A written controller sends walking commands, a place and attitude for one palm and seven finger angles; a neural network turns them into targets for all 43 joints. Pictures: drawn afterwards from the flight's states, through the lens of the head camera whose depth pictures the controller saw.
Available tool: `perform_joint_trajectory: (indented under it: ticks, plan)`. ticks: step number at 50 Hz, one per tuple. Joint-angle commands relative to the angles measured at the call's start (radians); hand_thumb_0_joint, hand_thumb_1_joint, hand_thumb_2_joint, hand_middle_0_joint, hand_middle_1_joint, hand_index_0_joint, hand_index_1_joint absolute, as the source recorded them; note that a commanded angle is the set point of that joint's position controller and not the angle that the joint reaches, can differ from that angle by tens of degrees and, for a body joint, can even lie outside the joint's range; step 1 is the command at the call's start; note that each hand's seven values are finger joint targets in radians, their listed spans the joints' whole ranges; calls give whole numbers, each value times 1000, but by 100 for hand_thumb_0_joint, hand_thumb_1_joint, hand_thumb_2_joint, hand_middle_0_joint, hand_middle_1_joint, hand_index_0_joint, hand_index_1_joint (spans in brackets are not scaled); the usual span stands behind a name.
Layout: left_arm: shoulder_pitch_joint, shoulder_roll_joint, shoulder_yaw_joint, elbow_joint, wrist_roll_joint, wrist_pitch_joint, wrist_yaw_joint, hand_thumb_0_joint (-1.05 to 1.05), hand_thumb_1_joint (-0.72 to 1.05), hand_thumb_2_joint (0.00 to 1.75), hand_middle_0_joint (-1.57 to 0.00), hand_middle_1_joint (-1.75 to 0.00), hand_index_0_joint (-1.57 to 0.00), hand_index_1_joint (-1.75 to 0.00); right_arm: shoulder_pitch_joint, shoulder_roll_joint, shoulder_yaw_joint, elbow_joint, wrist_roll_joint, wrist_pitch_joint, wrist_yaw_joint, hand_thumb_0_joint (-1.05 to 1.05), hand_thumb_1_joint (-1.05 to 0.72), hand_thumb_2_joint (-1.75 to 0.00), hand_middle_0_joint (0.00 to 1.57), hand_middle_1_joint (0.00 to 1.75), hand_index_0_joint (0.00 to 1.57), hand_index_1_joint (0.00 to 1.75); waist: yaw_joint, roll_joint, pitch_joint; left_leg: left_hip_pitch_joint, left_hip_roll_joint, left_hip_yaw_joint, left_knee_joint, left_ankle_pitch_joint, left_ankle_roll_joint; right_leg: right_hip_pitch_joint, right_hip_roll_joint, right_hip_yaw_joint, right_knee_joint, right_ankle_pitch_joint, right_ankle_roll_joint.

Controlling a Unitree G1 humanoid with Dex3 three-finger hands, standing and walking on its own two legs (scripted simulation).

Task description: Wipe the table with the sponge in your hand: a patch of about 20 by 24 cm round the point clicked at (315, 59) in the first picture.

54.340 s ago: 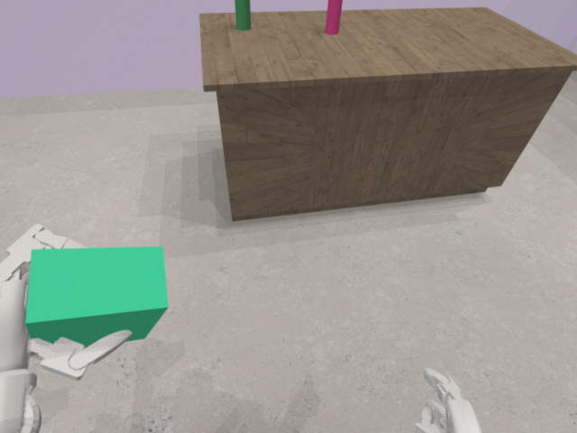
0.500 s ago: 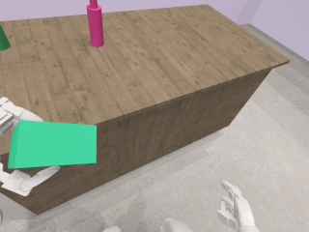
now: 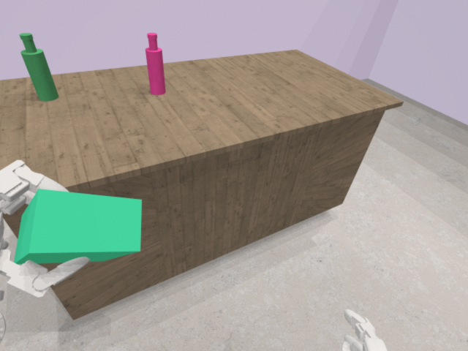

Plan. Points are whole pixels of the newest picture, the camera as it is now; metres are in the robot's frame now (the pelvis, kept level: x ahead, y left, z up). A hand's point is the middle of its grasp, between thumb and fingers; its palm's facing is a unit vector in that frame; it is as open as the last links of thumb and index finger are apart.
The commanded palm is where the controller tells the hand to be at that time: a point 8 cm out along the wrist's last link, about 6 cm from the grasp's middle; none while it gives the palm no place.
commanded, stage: stop stepping back and stand still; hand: left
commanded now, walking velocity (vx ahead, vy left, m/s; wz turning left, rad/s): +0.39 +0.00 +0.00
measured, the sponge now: (92, 232) +0.23 +0.20 +0.17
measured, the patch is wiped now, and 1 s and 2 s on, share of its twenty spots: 1.00 1.00 1.00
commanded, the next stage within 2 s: stand and wait in 0.72 s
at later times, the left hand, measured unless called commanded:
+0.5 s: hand (8, 300) +0.12 +0.23 +0.20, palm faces +0.44 -0.80 -0.40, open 10.5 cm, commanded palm +0.06 +0.26 +0.22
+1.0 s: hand (24, 294) +0.13 +0.22 +0.20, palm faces +0.44 -0.81 -0.39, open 10.5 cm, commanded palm +0.07 +0.26 +0.22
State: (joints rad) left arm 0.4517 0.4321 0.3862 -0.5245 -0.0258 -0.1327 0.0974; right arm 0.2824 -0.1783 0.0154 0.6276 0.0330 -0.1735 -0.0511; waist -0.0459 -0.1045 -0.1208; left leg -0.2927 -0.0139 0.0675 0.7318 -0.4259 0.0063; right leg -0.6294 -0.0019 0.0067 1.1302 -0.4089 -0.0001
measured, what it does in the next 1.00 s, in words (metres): steps on the spot: right foot, then left foot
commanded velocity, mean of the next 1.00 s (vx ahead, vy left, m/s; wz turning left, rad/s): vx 0.12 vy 0.04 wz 0.00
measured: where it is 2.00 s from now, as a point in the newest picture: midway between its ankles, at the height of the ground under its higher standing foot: outside the picture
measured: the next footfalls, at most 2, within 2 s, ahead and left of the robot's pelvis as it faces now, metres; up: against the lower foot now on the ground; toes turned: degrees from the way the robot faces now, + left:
right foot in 0.12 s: +0.02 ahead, -0.13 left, +0.00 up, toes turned +3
left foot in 0.36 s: -0.03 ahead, +0.10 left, +0.00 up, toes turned +4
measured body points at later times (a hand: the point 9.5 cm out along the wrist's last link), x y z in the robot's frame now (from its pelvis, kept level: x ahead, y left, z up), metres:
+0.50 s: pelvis -0.08 -0.03 +0.02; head -0.11 -0.03 +0.47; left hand +0.09 +0.27 +0.22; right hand +0.09 -0.26 -0.05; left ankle -0.08 +0.10 -0.71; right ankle -0.03 -0.12 -0.66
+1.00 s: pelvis -0.07 -0.03 +0.02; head -0.08 -0.03 +0.47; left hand +0.10 +0.26 +0.22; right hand +0.11 -0.25 -0.06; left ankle -0.08 +0.09 -0.70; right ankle -0.02 -0.13 -0.71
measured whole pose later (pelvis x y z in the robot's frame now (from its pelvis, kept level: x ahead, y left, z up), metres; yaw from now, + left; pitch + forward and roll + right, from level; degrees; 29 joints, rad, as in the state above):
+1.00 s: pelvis -0.07 -0.03 +0.02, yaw +5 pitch -1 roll -1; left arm 0.47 0.37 0.35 -0.51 -0.05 -0.13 0.14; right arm 0.22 -0.20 0.02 0.64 0.02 -0.12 -0.04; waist -0.03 0.02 -0.01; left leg -0.31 0.04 -0.02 0.70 -0.34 0.01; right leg -0.31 0.04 -0.06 0.56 -0.23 -0.04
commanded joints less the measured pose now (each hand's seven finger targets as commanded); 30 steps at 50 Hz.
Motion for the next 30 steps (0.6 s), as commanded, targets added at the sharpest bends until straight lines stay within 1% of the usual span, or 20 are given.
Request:
perform_joint_trajectory:
  ticks: [1, 3, 4, 5, 6, 7, 9, 10, 14, 16, 17, 18, 19, 21, 23, 26, 27, 28, 29, 30]
  plan:
    - [-170, 130, 97, -82, -29, -97, 19, 0, 10, 130, -120, -160, -120, -160, -134, -175, -44, -111, 7, -55, 8, 0, -90, -90, 20, 30, 20, 30, 42, 230, 185, -302, 279, -289, -406, -138, 165, 191, -57, 11, -215, 25, -3]
    - [-165, 112, 82, -48, -22, -88, 11, 0, 10, 130, -120, -160, -120, -160, -135, -193, -46, -139, 1, -39, -1, 0, -90, -90, 20, 30, 20, 30, 44, 234, 125, -303, 186, -198, -185, -212, 127, 411, -7, -79, -497, 109, 1]
    - [-164, 106, 72, -61, -21, -86, 6, 0, 10, 130, -120, -160, -120, -160, -142, -192, -49, -156, -1, -30, -4, 0, -90, -90, 20, 30, 20, 30, 59, 125, 79, -318, 103, -118, 27, -220, 103, 503, 2, -99, -641, 142, -8]
    - [-149, 121, 75, -58, -18, -82, 2, 0, 10, 130, -120, -160, -120, -160, -136, -176, -58, -164, 5, -19, -3, 0, -90, -90, 20, 30, 20, 30, 56, -117, 63, -365, -2, -12, 384, -167, 69, 501, -117, 97, -758, 125, -76]
    - [-189, 153, 87, -115, -32, -85, 0, 0, 10, 130, -120, -160, -120, -160, -163, -175, -63, -183, 14, -18, -4, 0, -90, -90, 20, 30, 20, 30, 34, -252, 32, -380, -19, -68, 668, -78, 39, 357, -312, 457, -899, -18, -155]
    - [-204, 129, 71, -134, -40, -91, -10, 0, 10, 130, -120, -160, -120, -160, -106, -179, -70, -146, 15, -18, 8, 0, -90, -90, 20, 30, 20, 30, 17, -211, 7, -355, 17, -174, 732, 30, 25, 252, -330, 562, -943, -199, -168]
    - [-201, 151, 81, -197, -46, -92, -15, 0, 10, 130, -120, -160, -120, -160, -141, -155, -58, -126, 10, 6, 21, 0, -90, -90, 20, 30, 20, 30, 3, 45, 94, -323, 78, -148, 646, 132, 30, 71, -319, 443, -929, -316, -176]
    - [-177, 150, 83, -211, -44, -91, -9, 0, 10, 130, -120, -160, -120, -160, -136, -142, -48, -110, 6, 9, 21, 0, -90, -90, 20, 30, 20, 30, 1, 76, 89, -261, 84, -114, 541, 136, 38, 26, -296, 361, -920, -306, -161]
    - [-112, 167, 99, -272, -30, -72, 38, 0, 10, 130, -120, -160, -120, -160, -137, -119, -31, -127, -4, -17, -19, 0, -90, -90, 20, 30, 20, 30, 18, -15, -31, 57, 51, 5, 7, -6, 75, 50, -244, 198, -832, -308, -113]
    - [-120, 151, 89, -280, -30, -69, 57, 0, 10, 130, -120, -160, -120, -160, -135, -134, -28, -145, -11, -33, -38, 0, -90, -90, 20, 30, 20, 30, 11, 139, -53, 147, 26, 36, -250, -28, 89, 105, -157, 116, -655, -263, -82]
    - [-133, 144, 91, -281, -31, -69, 62, 0, 10, 130, -120, -160, -120, -160, -140, -163, -35, -160, -14, -38, -40, 0, -90, -90, 20, 30, 20, 30, 18, 315, -40, 111, 103, -110, -393, -124, 128, 128, -54, 31, -435, -191, -47]
    - [-122, 150, 104, -273, -38, -69, 72, 0, 10, 130, -120, -160, -120, -160, -130, -173, -48, -168, -7, -46, -43, 0, -90, -90, 20, 30, 20, 30, 18, 477, -40, 169, 272, -342, -473, -102, 200, 36, 58, -111, -112, -127, 12]
    - [-151, 167, 109, -253, -17, -72, 73, 0, 10, 130, -120, -160, -120, -160, -125, -140, -40, -150, 5, -57, -36, 0, -90, -90, 20, 30, 20, 30, 8, 444, 3, 96, 320, -391, -489, -26, 244, -55, 14, -18, 58, -90, 8]
    - [-117, 157, 111, -150, -16, -71, 64, 0, 10, 130, -120, -160, -120, -160, -113, -140, -44, -105, 9, -63, -8, 0, -90, -90, 20, 30, 20, 30, 21, 282, 131, -27, 338, -387, -471, -50, 242, -98, -67, 81, 85, -17, -3]
    - [-112, 119, 83, -109, -29, -71, 52, 0, 10, 130, -120, -160, -120, -160, -121, -154, -49, -107, 12, -62, -6, 0, -90, -90, 20, 30, 20, 30, 35, 184, 141, -125, 287, -258, -462, -93, 179, 88, -65, 2, -154, 23, 0]
    - [-101, 90, 66, -109, -27, -67, 43, 0, 10, 130, -120, -160, -120, -160, -155, -180, -50, -148, -3, -39, -13, 0, -90, -90, 20, 30, 20, 30, 60, 212, 92, -230, 208, -169, -293, -224, 120, 460, 3, -103, -545, 39, -1]
    - [-96, 92, 63, -111, -18, -63, 40, 0, 10, 130, -120, -160, -120, -160, -153, -180, -56, -153, -9, -30, -14, 0, -90, -90, 20, 30, 20, 30, 69, 98, 79, -280, 122, -94, -63, -207, 93, 547, -1, -73, -669, 80, -21]
    - [-82, 87, 40, -89, -11, -56, 31, 0, 10, 130, -120, -160, -120, -160, -161, -170, -60, -160, -7, -17, -6, 0, -90, -90, 20, 30, 20, 30, 53, -105, 83, -352, 9, -1, 276, -132, 59, 532, -152, 192, -784, 43, -105]
    - [-180, 133, 55, -189, -28, -68, 27, 0, 10, 130, -120, -160, -120, -160, -193, -154, -62, -186, 5, -13, -4, 0, -90, -90, 20, 30, 20, 30, 38, -208, 50, -373, 2, -48, 509, -67, 34, 452, -335, 504, -907, 35, -183]
    - [-189, 133, 76, -185, -35, -76, 28, 0, 10, 130, -120, -160, -120, -160, -151, -147, -63, -143, -2, -13, -2, 0, -90, -90, 20, 30, 20, 30, 23, -101, 22, -349, 46, -129, 545, -16, 26, 375, -354, 547, -949, -223, -204]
